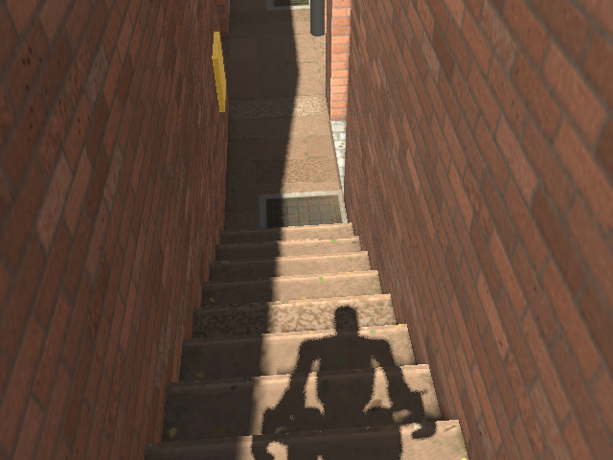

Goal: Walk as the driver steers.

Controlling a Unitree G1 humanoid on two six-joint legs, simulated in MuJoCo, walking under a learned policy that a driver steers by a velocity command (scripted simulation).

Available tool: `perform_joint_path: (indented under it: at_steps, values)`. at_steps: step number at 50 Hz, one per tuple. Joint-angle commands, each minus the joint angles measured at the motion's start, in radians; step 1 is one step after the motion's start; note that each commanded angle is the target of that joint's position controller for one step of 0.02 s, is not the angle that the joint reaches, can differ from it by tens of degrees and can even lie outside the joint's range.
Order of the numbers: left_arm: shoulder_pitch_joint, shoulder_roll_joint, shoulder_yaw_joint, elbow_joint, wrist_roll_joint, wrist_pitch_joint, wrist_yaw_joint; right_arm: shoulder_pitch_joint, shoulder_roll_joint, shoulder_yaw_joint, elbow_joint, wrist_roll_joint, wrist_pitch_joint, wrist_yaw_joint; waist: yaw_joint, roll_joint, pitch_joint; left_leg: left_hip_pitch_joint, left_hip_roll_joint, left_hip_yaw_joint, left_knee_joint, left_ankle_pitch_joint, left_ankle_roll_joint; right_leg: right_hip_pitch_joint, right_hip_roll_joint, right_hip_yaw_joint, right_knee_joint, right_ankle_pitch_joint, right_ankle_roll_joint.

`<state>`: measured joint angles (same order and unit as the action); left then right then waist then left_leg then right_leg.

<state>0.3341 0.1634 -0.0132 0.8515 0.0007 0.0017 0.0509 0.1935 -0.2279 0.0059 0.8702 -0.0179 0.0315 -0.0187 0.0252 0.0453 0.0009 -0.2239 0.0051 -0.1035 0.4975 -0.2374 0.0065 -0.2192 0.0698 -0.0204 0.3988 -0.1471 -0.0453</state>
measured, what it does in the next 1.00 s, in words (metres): walks ahead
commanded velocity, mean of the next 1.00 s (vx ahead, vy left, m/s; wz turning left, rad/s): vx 0.09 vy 0.00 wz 0.00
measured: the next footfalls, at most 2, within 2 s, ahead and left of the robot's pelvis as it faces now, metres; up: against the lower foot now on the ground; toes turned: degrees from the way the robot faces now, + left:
left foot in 1.32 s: +0.37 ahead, +0.23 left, -0.18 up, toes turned +3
right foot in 1.90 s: +0.65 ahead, -0.03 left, -0.35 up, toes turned -13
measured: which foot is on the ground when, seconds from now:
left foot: down 0.00-0.88, up 0.90-1.00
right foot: down 0.00-1.00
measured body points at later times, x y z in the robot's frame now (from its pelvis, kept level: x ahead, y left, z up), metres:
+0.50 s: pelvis +0.04 +0.04 +0.01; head +0.04 +0.05 +0.46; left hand +0.13 +0.28 -0.13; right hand +0.12 -0.20 -0.12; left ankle +0.02 +0.13 -0.74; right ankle +0.04 -0.10 -0.74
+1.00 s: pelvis +0.12 +0.02 +0.00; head +0.11 +0.02 +0.45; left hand +0.08 +0.29 -0.14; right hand +0.19 -0.23 -0.14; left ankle +0.07 +0.13 -0.71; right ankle +0.04 -0.09 -0.74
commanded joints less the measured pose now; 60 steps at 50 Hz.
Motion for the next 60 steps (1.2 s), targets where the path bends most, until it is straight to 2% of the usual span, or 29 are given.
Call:
perform_joint_path:
  at_steps: [1,2,5,9,10,11,13,14,21,23,33,37,39,40,42,44,45,47,49,50,51,52,54,55,56,57,58,59,60]
  values:
    - [-0.029,0.114,0.034,-0.058,-0.011,-0.011,-0.008,0.058,-0.106,-0.013,-0.036,0.003,-0.021,-0.011,-0.030,-0.048,0.106,0.059,0.050,-0.042,-0.137,-0.065,0.032,-0.179,-0.121,0.160,-0.166,-0.294,-0.001]
    - [-0.041,0.123,0.037,-0.049,-0.010,-0.001,-0.007,0.041,-0.106,-0.015,-0.041,0.017,-0.030,-0.006,-0.035,-0.006,0.133,-0.039,0.046,-0.060,-0.181,-0.120,0.033,-0.094,-0.115,0.142,-0.126,-0.224,0.003]
    - [-0.039,0.127,0.041,-0.058,0.000,0.005,-0.006,-0.017,-0.084,-0.001,-0.053,0.013,-0.050,-0.001,-0.017,0.027,0.086,-0.092,0.055,-0.086,-0.252,-0.081,0.029,0.061,-0.103,0.104,-0.053,-0.041,-0.010]
    - [-0.037,0.119,0.041,-0.058,-0.019,0.005,-0.004,-0.005,-0.097,0.000,-0.055,-0.005,-0.066,0.009,-0.016,0.004,0.042,-0.051,0.062,-0.092,-0.242,0.004,0.042,0.093,-0.119,0.098,-0.023,0.022,-0.012]
    - [-0.038,0.119,0.040,-0.058,-0.017,0.003,-0.003,-0.007,-0.095,0.000,-0.057,-0.003,-0.067,0.010,-0.017,0.001,0.029,-0.037,0.063,-0.093,-0.239,0.030,0.045,0.097,-0.121,0.096,-0.022,0.032,-0.009]
    - [-0.042,0.088,0.031,-0.061,-0.009,0.000,-0.006,0.023,-0.054,0.008,-0.052,0.002,-0.072,0.017,-0.018,0.014,0.023,-0.018,0.075,-0.092,-0.239,0.074,0.047,0.113,-0.134,0.111,-0.032,0.034,-0.009]
    - [-0.051,0.104,0.035,-0.058,-0.008,-0.001,-0.006,0.029,-0.061,0.006,-0.051,0.004,-0.076,0.021,-0.021,-0.003,0.016,0.005,0.070,-0.088,-0.229,0.129,0.049,0.120,-0.137,0.110,-0.031,0.043,-0.003]
    - [-0.056,0.131,0.045,-0.048,0.008,0.000,-0.009,0.036,-0.059,0.005,-0.042,0.006,-0.072,0.017,-0.027,0.005,0.018,0.010,0.071,-0.092,-0.234,0.169,0.053,0.119,-0.131,0.110,-0.027,0.061,0.003]
    - [-0.097,0.131,0.055,-0.019,0.003,-0.002,-0.009,0.035,-0.081,-0.006,-0.050,0.010,-0.064,0.008,-0.038,-0.069,0.001,0.070,0.078,-0.085,-0.232,0.308,0.061,0.142,-0.138,0.115,-0.052,0.105,0.024]
    - [-0.090,0.119,0.053,-0.004,-0.001,0.002,-0.003,0.061,-0.071,-0.008,-0.035,0.018,-0.066,0.003,-0.039,-0.021,-0.010,0.088,0.072,-0.076,-0.232,0.316,0.063,0.156,-0.146,0.118,-0.056,0.117,0.018]
    - [-0.101,0.125,0.056,0.053,0.000,0.007,0.001,0.074,-0.066,-0.015,-0.007,0.018,-0.063,-0.002,-0.043,-0.032,0.018,0.101,0.072,-0.069,-0.248,0.303,0.062,0.158,-0.152,0.120,-0.080,0.145,0.012]
    - [-0.068,0.128,0.066,0.067,0.010,0.010,-0.010,0.087,-0.111,-0.038,0.023,0.008,-0.044,0.009,-0.026,0.038,0.067,0.027,0.039,-0.104,-0.298,-0.323,0.116,0.108,-0.059,0.031,0.010,-0.250,-0.023]
    - [-0.057,0.122,0.069,0.070,0.018,0.002,-0.012,0.089,-0.123,-0.051,0.014,0.010,-0.040,0.011,-0.022,0.048,0.129,-0.020,0.069,-0.155,-0.311,-0.476,0.154,0.044,-0.045,0.021,0.055,-0.308,-0.045]
    - [-0.049,0.094,0.060,0.064,0.004,-0.006,-0.008,0.092,-0.121,-0.053,0.006,0.009,-0.048,0.014,-0.013,0.035,0.148,-0.034,0.082,-0.164,-0.290,-0.463,0.166,0.037,-0.060,0.030,0.063,-0.293,-0.058]
    - [-0.013,0.110,0.065,0.068,0.004,-0.023,-0.004,0.068,-0.109,-0.057,-0.013,0.006,-0.061,0.015,0.003,0.002,0.154,-0.066,0.061,-0.139,-0.223,-0.411,0.168,0.054,-0.084,0.081,0.034,-0.312,-0.083]
    - [0.090,0.198,0.095,0.077,-0.012,-0.030,-0.002,-0.018,-0.083,-0.045,-0.047,-0.010,-0.064,0.012,0.055,-0.127,0.162,-0.233,-0.050,0.012,-0.022,-0.293,0.110,0.185,-0.199,0.291,-0.117,-0.460,-0.147]
    - [0.152,0.248,0.114,0.081,-0.015,-0.029,-0.002,0.009,-0.056,-0.039,-0.040,-0.018,-0.072,0.008,0.050,-0.217,0.140,-0.281,-0.063,0.089,0.115,-0.230,0.094,0.230,-0.303,0.439,-0.155,-0.420,-0.208]
    - [0.247,0.227,0.113,0.093,-0.001,-0.050,-0.012,-0.013,-0.072,-0.052,-0.065,-0.005,-0.095,0.004,0.077,-0.208,0.145,-0.435,-0.031,0.035,0.338,-0.325,0.071,0.322,-0.404,0.563,-0.158,-0.061,-0.300]
    - [0.195,0.231,0.114,0.064,0.008,-0.069,-0.015,-0.048,-0.091,-0.059,-0.084,0.010,-0.100,0.004,0.056,-0.157,0.131,-0.434,0.027,0.030,0.311,-0.250,0.046,0.320,-0.394,0.457,-0.171,0.088,-0.281]
    - [0.173,0.230,0.114,0.052,0.008,-0.072,-0.014,-0.075,-0.099,-0.060,-0.095,0.008,-0.095,0.006,0.058,-0.151,0.106,-0.398,0.028,0.044,0.288,-0.219,0.032,0.316,-0.368,0.398,-0.167,0.137,-0.249]
    - [0.187,0.231,0.116,0.048,0.022,-0.081,-0.012,-0.022,-0.106,-0.070,-0.067,-0.012,-0.091,0.016,0.060,-0.131,0.038,-0.367,0.026,0.058,0.432,-0.077,0.019,0.327,-0.349,0.334,-0.116,0.197,-0.249]
    - [0.197,0.224,0.110,0.045,0.021,-0.087,-0.012,-0.012,-0.104,-0.072,-0.075,-0.013,-0.085,0.023,0.046,-0.136,0.034,-0.372,0.034,0.063,0.452,-0.055,0.015,0.294,-0.342,0.312,-0.109,0.177,-0.240]
    - [0.159,0.230,0.113,0.016,0.022,-0.110,-0.028,-0.022,-0.096,-0.068,-0.081,-0.019,-0.077,0.028,0.031,-0.193,0.065,-0.319,0.043,0.102,0.421,0.047,0.004,0.168,-0.300,0.233,-0.076,0.173,-0.200]
    - [0.208,0.233,0.110,0.039,0.018,-0.138,-0.017,-0.167,-0.119,-0.093,-0.138,-0.013,-0.080,0.027,0.064,-0.189,0.142,-0.515,0.102,-0.030,0.357,0.267,-0.004,0.243,-0.309,0.265,-0.015,0.063,-0.186]
    - [0.259,0.221,0.103,0.058,0.006,-0.151,-0.008,-0.199,-0.139,-0.097,-0.151,-0.015,-0.083,0.029,0.083,-0.170,0.159,-0.611,0.114,-0.045,0.297,0.324,-0.018,0.294,-0.312,0.279,0.015,0.016,-0.187]
    - [0.234,0.233,0.108,0.047,0.011,-0.172,-0.008,-0.213,-0.139,-0.097,-0.157,-0.016,-0.081,0.031,0.075,-0.139,0.173,-0.595,0.128,-0.049,0.217,0.395,-0.029,0.242,-0.312,0.271,0.025,-0.025,-0.187]
    - [0.161,0.239,0.110,0.032,-0.001,-0.185,-0.004,-0.197,-0.119,-0.089,-0.149,-0.016,-0.073,0.046,0.036,-0.062,0.177,-0.387,0.123,-0.045,0.079,0.624,-0.032,0.046,-0.249,0.200,0.050,-0.095,-0.149]
    - [0.112,0.233,0.105,0.024,0.002,-0.181,-0.010,-0.146,-0.084,-0.078,-0.109,-0.004,-0.057,0.066,0.027,-0.016,0.126,-0.122,0.070,0.022,0.003,0.743,-0.029,-0.129,-0.177,0.123,0.084,-0.164,-0.120]
    - [0.114,0.223,0.102,0.029,0.005,-0.179,-0.005,-0.120,-0.081,-0.078,-0.106,0.005,-0.035,0.082,0.033,-0.001,0.095,0.048,0.037,0.070,0.056,0.819,-0.032,-0.245,-0.162,0.111,0.118,-0.220,-0.114]
Velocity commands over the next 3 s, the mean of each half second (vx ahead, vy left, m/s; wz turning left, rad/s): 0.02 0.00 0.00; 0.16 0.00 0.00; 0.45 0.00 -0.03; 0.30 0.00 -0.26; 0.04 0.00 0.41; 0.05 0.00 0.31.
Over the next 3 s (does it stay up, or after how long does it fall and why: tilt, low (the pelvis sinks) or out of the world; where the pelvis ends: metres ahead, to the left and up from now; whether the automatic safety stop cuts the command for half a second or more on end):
stays up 0.62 0.13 -0.36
